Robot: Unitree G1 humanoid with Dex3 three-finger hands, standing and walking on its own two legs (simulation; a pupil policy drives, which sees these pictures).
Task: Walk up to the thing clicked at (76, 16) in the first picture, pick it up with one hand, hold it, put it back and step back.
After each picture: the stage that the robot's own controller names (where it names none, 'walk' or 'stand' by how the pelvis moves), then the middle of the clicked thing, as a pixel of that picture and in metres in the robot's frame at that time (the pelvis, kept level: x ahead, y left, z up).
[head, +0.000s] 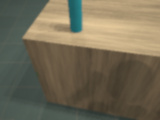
stand; (75, 9) +0.76 +0.08 +0.07
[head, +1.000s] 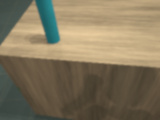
walk; (48, 19) +0.65 +0.24 +0.09
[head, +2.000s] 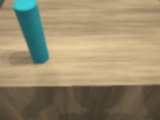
stand; (34, 35) +0.48 +0.22 +0.09
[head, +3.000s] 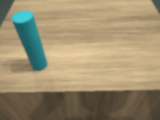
stand; (32, 44) +0.49 +0.23 +0.07
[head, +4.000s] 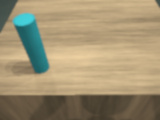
stand; (34, 47) +0.47 +0.23 +0.07
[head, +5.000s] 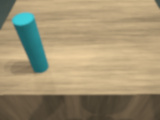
stand; (33, 46) +0.47 +0.23 +0.07
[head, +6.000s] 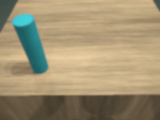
stand; (33, 47) +0.47 +0.23 +0.07
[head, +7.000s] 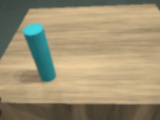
rise first; (41, 56) +0.45 +0.22 +0.07
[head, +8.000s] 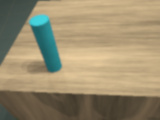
go down; (47, 46) +0.48 +0.21 +0.07
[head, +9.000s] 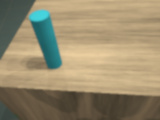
go down; (48, 43) +0.48 +0.21 +0.08
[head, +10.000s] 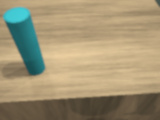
go down; (28, 46) +0.45 +0.20 +0.09
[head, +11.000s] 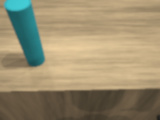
close in; (28, 36) +0.47 +0.20 +0.10
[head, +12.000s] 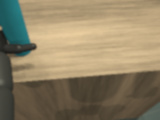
close; (13, 23) +0.49 +0.21 +0.13
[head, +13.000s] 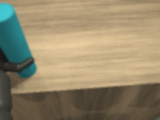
lift; (16, 47) +0.41 +0.21 +0.12
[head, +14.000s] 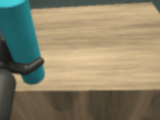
lift; (24, 46) +0.31 +0.18 +0.26
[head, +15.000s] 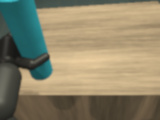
hold; (30, 41) +0.33 +0.17 +0.26
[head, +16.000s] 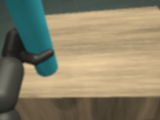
hold; (36, 37) +0.32 +0.15 +0.28
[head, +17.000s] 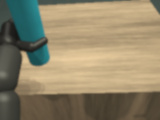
crouch; (30, 27) +0.39 +0.17 +0.25
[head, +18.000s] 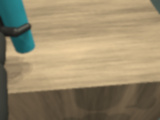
lower; (13, 14) +0.48 +0.21 +0.21
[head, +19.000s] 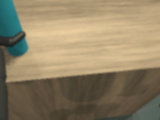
lower; (6, 21) +0.49 +0.21 +0.14
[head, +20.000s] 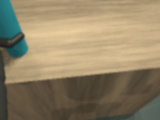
lower; (5, 22) +0.49 +0.21 +0.13
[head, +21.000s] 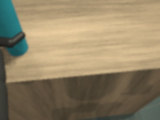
lower; (6, 21) +0.49 +0.21 +0.13
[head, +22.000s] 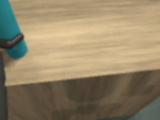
lower; (4, 24) +0.49 +0.22 +0.13
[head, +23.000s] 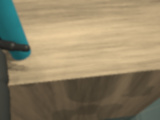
withdraw; (9, 27) +0.48 +0.21 +0.13
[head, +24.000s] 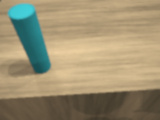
sink last; (33, 44) +0.44 +0.19 +0.11
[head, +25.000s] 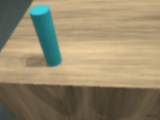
stand; (47, 39) +0.50 +0.21 +0.11
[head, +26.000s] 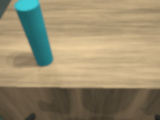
stand; (37, 37) +0.47 +0.20 +0.12
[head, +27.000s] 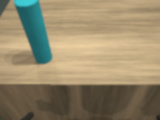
stand; (36, 34) +0.48 +0.20 +0.13
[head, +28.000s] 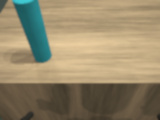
stand; (35, 32) +0.48 +0.20 +0.14
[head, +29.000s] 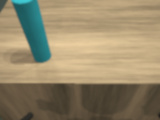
stand; (34, 32) +0.48 +0.21 +0.14
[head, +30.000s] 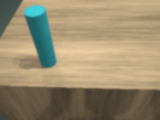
stand; (42, 40) +0.49 +0.20 +0.10
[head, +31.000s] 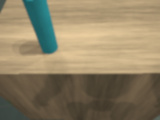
walk; (42, 25) +0.51 +0.18 +0.09
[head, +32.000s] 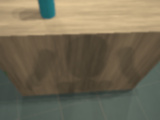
walk; out of the picture +0.68 +0.21 +0.08
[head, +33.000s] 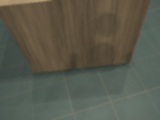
walk; out of the picture +1.00 +0.33 +0.10
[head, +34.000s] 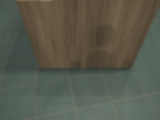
stand; out of the picture +1.09 +0.21 +0.08
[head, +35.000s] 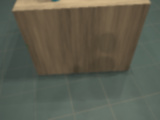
stand; out of the picture +1.11 +0.24 +0.07
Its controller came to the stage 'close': yes
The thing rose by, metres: 0.21
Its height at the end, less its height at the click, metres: +0.00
